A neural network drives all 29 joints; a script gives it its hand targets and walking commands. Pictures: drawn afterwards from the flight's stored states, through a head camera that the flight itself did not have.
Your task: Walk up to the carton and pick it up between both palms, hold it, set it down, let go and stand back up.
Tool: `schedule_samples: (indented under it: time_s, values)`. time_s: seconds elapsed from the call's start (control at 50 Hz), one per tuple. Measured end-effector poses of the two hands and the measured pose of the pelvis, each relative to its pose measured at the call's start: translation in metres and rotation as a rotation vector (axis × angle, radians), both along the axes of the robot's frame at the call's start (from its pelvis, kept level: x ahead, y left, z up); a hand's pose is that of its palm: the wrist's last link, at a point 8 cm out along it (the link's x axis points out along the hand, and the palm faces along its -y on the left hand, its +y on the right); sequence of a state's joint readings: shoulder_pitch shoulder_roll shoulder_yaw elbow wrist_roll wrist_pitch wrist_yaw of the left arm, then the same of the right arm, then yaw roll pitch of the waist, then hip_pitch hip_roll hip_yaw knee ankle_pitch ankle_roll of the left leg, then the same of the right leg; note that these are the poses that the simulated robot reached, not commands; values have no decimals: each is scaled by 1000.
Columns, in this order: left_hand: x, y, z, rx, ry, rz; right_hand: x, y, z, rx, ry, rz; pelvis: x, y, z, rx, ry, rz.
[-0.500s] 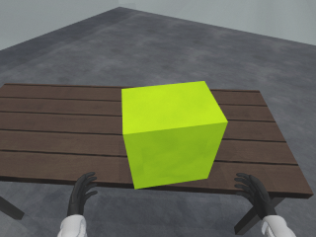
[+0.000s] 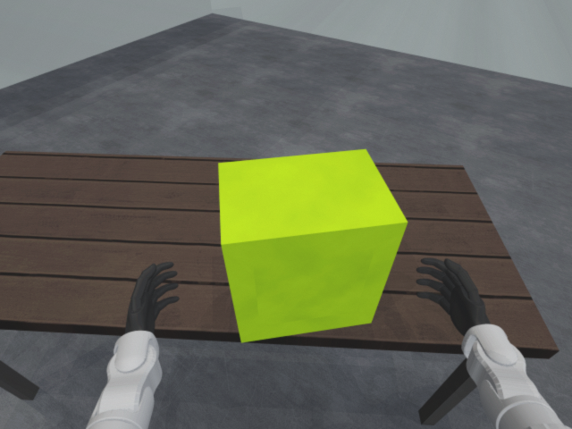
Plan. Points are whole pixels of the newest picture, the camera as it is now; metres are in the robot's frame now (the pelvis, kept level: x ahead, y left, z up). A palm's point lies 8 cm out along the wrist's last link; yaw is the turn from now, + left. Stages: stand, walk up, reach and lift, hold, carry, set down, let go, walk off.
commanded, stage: reach and lift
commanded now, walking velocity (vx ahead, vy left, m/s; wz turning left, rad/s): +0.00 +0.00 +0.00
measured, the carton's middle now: (301, 249) +0.42 +0.01 +0.00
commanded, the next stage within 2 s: none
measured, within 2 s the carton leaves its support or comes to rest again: neither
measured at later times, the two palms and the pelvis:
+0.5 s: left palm (135, 267) +0.31 +0.25 +0.08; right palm (470, 250) +0.35 -0.23 +0.09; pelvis +0.00 +0.00 +0.01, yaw +0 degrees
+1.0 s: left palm (128, 209) +0.36 +0.26 +0.14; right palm (466, 183) +0.42 -0.22 +0.16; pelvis +0.00 +0.00 +0.01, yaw +0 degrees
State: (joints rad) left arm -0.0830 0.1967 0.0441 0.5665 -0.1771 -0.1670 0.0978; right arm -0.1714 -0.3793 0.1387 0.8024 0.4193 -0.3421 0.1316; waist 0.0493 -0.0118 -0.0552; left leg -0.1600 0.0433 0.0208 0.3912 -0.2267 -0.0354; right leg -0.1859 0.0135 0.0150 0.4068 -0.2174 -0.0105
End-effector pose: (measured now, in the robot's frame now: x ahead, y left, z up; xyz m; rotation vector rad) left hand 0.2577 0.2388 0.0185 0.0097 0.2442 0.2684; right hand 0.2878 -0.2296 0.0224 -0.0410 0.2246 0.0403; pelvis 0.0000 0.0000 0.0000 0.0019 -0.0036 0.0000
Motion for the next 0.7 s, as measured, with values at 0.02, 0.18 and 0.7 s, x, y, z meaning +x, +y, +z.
schedule_samples:
  time_s: [0.02, 0.18, 0.7]
  values:
    - [2, 0, 2, -2, 4, -3, 2, 0, 2, -1, 3, -1, 0, 0, 0, 0, -1, 0]
    - [20, -6, 15, -14, 19, -17, 19, -3, 23, -13, 9, 3, 0, 1, 3, -3, 9, -8]
    - [70, 11, 84, -6, 12, -18, 89, 1, 92, 5, -7, 8, 2, 5, 5, -9, 64, -1]
